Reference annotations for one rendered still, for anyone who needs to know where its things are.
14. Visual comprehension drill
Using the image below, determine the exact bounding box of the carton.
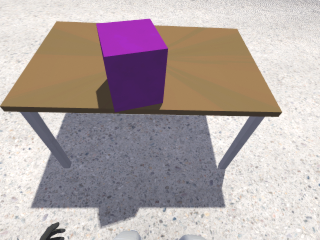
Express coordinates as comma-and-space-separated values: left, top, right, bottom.
96, 18, 168, 112

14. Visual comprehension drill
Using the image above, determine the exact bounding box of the left robot hand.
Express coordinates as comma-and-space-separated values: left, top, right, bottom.
40, 222, 66, 240

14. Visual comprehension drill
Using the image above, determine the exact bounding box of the table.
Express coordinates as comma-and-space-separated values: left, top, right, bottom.
0, 21, 282, 169

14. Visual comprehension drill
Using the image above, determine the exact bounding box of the left robot thigh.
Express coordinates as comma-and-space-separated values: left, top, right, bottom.
113, 230, 144, 240

